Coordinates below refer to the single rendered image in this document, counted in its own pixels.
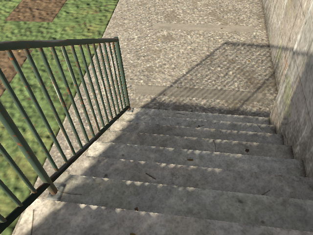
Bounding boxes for stairs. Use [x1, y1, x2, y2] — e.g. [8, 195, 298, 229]
[0, 108, 313, 235]

